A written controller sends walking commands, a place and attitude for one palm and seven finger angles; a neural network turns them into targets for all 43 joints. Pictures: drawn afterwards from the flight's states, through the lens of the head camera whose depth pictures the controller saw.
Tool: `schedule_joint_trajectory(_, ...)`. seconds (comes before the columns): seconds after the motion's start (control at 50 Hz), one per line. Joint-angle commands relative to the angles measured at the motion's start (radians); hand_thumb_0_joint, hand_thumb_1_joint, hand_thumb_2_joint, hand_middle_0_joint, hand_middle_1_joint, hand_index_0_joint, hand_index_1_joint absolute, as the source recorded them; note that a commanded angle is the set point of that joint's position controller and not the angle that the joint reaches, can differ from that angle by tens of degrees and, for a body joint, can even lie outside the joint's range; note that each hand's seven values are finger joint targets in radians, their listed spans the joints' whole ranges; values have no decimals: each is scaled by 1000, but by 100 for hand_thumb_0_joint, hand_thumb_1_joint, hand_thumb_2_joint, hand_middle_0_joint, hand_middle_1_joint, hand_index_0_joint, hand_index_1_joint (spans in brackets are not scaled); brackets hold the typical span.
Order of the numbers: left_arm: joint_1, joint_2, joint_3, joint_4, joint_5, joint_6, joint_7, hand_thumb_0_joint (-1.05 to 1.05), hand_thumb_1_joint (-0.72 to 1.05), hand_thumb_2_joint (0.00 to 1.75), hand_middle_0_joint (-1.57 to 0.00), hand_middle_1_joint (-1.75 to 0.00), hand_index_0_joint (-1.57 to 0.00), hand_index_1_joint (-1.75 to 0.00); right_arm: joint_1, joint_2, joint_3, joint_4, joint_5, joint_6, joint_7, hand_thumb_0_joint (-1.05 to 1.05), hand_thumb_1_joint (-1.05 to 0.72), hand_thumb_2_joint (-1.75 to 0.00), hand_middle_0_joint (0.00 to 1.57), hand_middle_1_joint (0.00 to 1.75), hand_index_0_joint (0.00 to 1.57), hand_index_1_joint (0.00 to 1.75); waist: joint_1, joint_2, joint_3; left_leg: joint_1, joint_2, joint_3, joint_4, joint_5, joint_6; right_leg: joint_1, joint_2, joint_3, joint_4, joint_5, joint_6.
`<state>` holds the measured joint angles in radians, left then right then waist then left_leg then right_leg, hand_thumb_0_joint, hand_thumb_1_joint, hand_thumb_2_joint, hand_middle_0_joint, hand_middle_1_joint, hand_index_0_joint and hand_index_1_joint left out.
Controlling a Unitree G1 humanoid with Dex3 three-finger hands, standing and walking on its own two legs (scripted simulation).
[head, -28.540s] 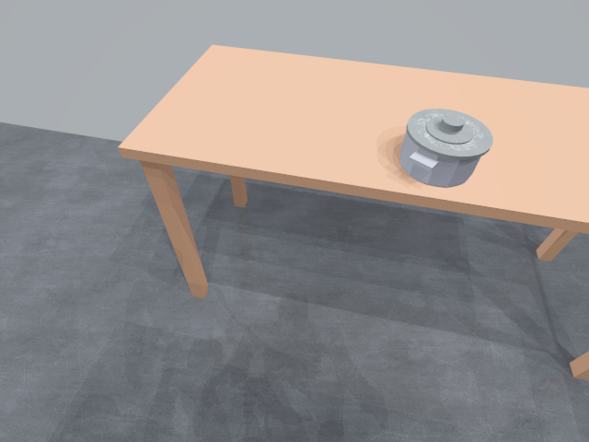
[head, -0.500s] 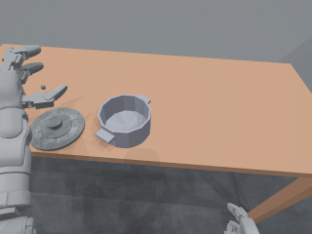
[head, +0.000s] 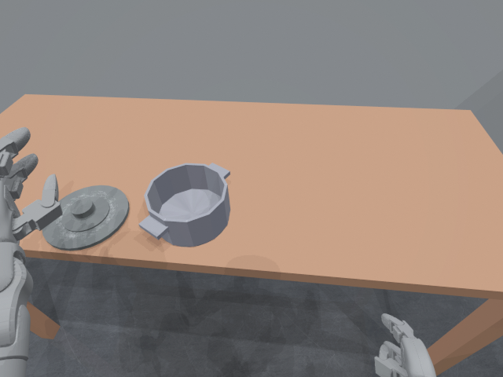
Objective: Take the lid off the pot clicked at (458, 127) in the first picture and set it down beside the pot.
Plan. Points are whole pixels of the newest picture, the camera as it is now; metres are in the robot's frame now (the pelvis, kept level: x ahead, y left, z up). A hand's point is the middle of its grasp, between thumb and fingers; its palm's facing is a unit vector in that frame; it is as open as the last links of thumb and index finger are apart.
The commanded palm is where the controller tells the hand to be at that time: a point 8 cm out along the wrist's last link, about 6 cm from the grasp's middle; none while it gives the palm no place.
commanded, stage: draw the hand back to the body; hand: left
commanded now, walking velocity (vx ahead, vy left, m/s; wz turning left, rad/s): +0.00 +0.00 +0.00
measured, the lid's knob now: (82, 208) +0.43 +0.40 -0.01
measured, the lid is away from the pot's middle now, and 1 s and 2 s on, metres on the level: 0.23 0.23 0.23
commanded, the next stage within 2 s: step back with the hand held close in 0.92 s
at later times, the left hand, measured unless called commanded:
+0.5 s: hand (35, 255) +0.21 +0.28 +0.17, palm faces +0.41 -0.86 -0.30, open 7.4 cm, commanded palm +0.15 +0.32 +0.18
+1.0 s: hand (2, 294) +0.16 +0.30 +0.16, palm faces +0.39 -0.86 -0.33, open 7.4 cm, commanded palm +0.11 +0.34 +0.18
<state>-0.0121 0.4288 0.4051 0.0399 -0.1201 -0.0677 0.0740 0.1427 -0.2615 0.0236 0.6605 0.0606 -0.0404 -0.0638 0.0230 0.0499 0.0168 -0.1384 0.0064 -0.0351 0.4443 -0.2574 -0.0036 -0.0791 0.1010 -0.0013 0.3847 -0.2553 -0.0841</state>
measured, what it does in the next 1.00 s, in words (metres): shifts its weight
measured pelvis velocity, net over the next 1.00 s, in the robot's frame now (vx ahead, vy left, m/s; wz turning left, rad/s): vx -0.02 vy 0.05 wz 0.01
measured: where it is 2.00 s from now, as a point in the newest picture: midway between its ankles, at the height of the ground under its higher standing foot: outside the picture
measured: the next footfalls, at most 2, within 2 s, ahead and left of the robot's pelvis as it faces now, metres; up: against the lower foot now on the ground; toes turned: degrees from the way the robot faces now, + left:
none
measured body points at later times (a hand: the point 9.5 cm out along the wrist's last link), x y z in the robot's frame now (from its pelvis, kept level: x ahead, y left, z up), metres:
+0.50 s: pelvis -0.01 +0.02 +0.00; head -0.04 +0.01 +0.45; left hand +0.18 +0.33 +0.18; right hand +0.17 -0.20 -0.08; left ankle -0.01 +0.13 -0.74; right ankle -0.03 -0.06 -0.74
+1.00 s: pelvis -0.02 +0.05 +0.00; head -0.04 +0.05 +0.45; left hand +0.14 +0.34 +0.18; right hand +0.19 -0.15 -0.07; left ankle -0.01 +0.13 -0.74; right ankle -0.03 -0.06 -0.74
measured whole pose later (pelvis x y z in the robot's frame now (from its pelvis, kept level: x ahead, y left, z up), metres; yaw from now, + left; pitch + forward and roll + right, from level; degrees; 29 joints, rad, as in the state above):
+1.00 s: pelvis -0.02 +0.05 +0.00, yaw +1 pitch -5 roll -1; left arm 0.52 0.33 0.28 -0.47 -0.09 -0.09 0.09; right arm 0.16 -0.20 0.05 0.63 0.01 -0.08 -0.06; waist 0.06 0.04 0.02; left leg -0.10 -0.06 -0.02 0.42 -0.23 0.06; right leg -0.03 0.04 0.01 0.35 -0.23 -0.01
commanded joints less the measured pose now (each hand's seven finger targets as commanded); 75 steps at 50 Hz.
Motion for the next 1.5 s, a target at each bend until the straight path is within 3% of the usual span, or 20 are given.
schedule_joint_trajectory(0.0,-205,259,87,-236,-9,-72,21,0,86,89,-21,-33,-21,-33,-114,-101,-29,-140,0,-60,-8,0,-90,-90,20,30,20,30,-1,-6,-144,86,-6,50,-10,198,64,-27,-124,54,-71,379,79)
schedule_joint_trajectory(0.04,-211,301,129,-229,-8,-79,28,0,90,90,-20,-30,-20,-30,-119,-103,-30,-133,-2,-58,-15,0,-90,-90,20,30,20,30,-2,-63,-107,70,-9,48,-19,167,69,-41,-120,54,-97,303,80)
schedule_joint_trajectory(0.14,-132,194,42,-375,-13,-108,16,0,90,90,-20,-30,-20,-30,-151,-82,-23,-159,-9,-81,-13,0,-90,-90,20,30,20,30,6,41,-155,129,-11,46,-31,175,67,-23,-122,56,-107,261,68)
schedule_joint_trajectory(0.28,-2,210,90,-396,-12,-111,28,0,90,90,-20,-30,-20,-30,-142,-83,-24,-150,-20,-88,-19,0,-90,-90,20,30,20,30,19,-23,-116,116,-4,33,-58,164,65,-27,-111,39,-121,211,60)
schedule_joint_trajectory(0.4,143,113,-2,-483,-8,-111,13,0,90,90,-20,-30,-20,-30,-150,-75,-22,-161,-25,-99,-10,0,-90,-90,20,30,20,30,17,22,-85,136,4,28,-70,182,61,-46,-105,22,-116,211,54)
schedule_joint_trajectory(0.48,197,157,53,-533,-5,-116,20,0,90,90,-20,-30,-20,-30,-143,-77,-26,-163,-30,-96,-12,0,-90,-90,20,30,20,30,25,-12,-78,120,6,18,-80,163,60,-39,-104,20,-125,174,51)
schedule_joint_trajectory(0.56,285,114,15,-636,4,-125,18,0,90,90,-20,-30,-20,-30,-144,-68,-23,-173,-38,-107,-6,0,-90,-90,20,30,20,30,27,50,-102,133,7,8,-83,199,53,-23,-102,10,-105,203,44)
schedule_joint_trajectory(0.7,422,79,-7,-663,11,-99,17,0,90,90,-20,-30,-20,-30,-133,-69,-23,-182,-41,-93,-1,0,-90,-90,20,30,20,30,26,-1,-36,94,20,-5,-97,165,45,-51,-94,1,-111,154,42)
schedule_joint_trajectory(0.8,416,78,-18,-744,22,-98,27,0,90,90,-20,-30,-20,-30,-129,-64,-18,-189,-45,-100,-3,0,-90,-90,20,30,20,30,23,53,-47,95,23,-26,-103,159,36,-49,-93,-3,-95,145,37)
schedule_joint_trajectory(0.94,443,52,-39,-714,25,-77,26,0,90,90,-20,-30,-20,-30,-122,-68,-19,-193,-43,-84,-1,0,-90,-90,20,30,20,30,15,-2,-9,63,29,-44,-118,103,32,-65,-86,-8,-88,104,36)
schedule_joint_trajectory(1.0,431,79,-17,-768,30,-85,33,0,90,90,-20,-30,-20,-30,-127,-64,-18,-199,-48,-91,-4,0,-90,-90,20,30,20,30,28,35,-63,77,26,-42,-111,128,33,-37,-90,-4,-84,125,35)
schedule_joint_trajectory(1.02,240,285,196,-900,34,-151,46,0,90,90,-20,-30,-20,-30,-117,-92,-25,-248,-39,-80,-6,0,-90,-90,20,30,20,30,21,26,-12,-16,46,-66,-97,29,78,-52,-130,116,-97,195,47)
schedule_joint_trajectory(1.04,228,287,201,-881,29,-178,48,0,90,90,-20,-30,-20,-30,-114,-74,-16,-231,-43,-77,-10,0,-90,-90,20,30,20,30,14,19,-4,-31,34,-80,-85,14,75,-58,-155,134,-98,203,34)
schedule_joint_trajectory(1.08,414,147,101,-731,34,-168,31,0,90,90,-20,-30,-20,-30,-97,-71,-29,-215,-48,-74,4,0,-90,-90,20,30,20,30,6,-120,20,-12,34,-73,-41,76,75,-108,-176,154,-104,238,40)
schedule_joint_trajectory(1.18,567,43,-1,-730,41,-176,1,0,90,90,-20,-30,-20,-30,-74,-92,-50,-243,-38,-54,25,0,-90,-90,20,30,20,30,-4,27,-105,9,84,-78,-27,223,81,-83,-183,108,-2,321,64)
schedule_joint_trajectory(1.24,605,134,88,-797,48,-184,11,0,90,90,-20,-30,-20,-30,-72,-95,-63,-268,-37,-35,27,0,-90,-90,20,30,20,30,1,-5,-162,-30,108,-98,-24,298,86,-51,-177,90,52,323,72)
schedule_joint_trajectory(1.3,642,142,110,-859,46,-189,17,0,90,90,-20,-30,-20,-30,-60,-86,-70,-296,-32,-17,23,0,-90,-90,20,30,20,30,-2,-53,-179,-87,120,-116,-16,301,89,-46,-174,73,92,298,74)
schedule_joint_trajectory(1.34,641,189,147,-927,46,-194,30,0,90,90,-20,-30,-20,-30,-62,-93,-71,-313,-28,-17,17,0,-90,-90,20,30,20,30,-3,11,-193,-119,139,-139,-27,305,95,-41,-167,70,134,264,79)
schedule_joint_trajectory(1.42,676,149,120,-964,46,-192,36,0,90,90,-20,-30,-20,-30,-29,-87,-73,-310,-39,-41,14,0,-90,-90,20,30,20,30,-3,183,-168,-122,197,-180,-73,379,109,-121,-129,25,236,-33,94)
schedule_joint_trajectory(1.48,664,122,100,-952,51,-190,40,0,90,90,-20,-30,-20,-30,2,-87,-75,-291,-50,-66,17,0,-90,-90,20,30,20,30,-11,177,-128,-155,225,-198,-93,327,118,-147,-126,23,281,-131,91)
